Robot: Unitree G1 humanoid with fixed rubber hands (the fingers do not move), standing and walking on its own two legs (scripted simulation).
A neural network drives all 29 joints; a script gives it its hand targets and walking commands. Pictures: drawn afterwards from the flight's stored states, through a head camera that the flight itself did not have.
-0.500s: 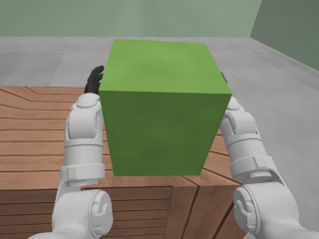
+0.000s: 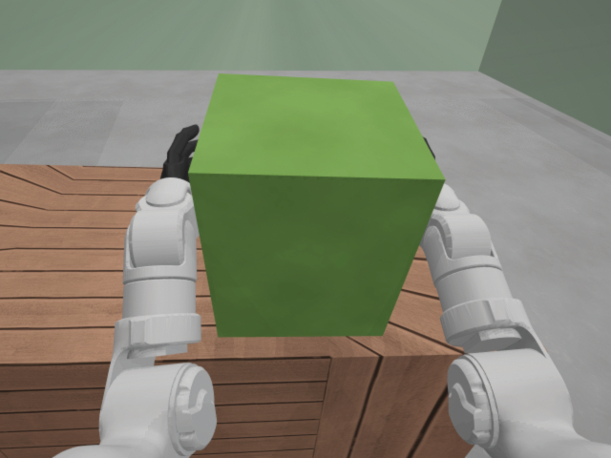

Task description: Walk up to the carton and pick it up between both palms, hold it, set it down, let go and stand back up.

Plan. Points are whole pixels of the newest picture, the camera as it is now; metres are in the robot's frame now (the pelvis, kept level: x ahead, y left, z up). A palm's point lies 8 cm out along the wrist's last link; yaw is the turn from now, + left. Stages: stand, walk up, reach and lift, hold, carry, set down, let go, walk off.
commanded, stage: hold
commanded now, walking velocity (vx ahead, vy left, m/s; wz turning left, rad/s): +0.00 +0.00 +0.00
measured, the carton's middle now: (304, 211) +0.36 +0.02 +0.21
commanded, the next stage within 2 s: set down in 0.60 s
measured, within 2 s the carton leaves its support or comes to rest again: neither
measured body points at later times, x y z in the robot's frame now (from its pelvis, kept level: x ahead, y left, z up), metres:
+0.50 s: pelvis +0.00 +0.00 +0.00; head -0.06 +0.03 +0.44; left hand +0.38 +0.17 +0.23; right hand +0.40 -0.13 +0.24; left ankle +0.08 +0.11 -0.74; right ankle +0.00 -0.11 -0.74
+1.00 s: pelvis +0.00 +0.00 +0.00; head -0.07 +0.03 +0.44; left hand +0.39 +0.16 +0.21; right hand +0.39 -0.14 +0.23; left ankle +0.08 +0.11 -0.74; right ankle +0.00 -0.11 -0.74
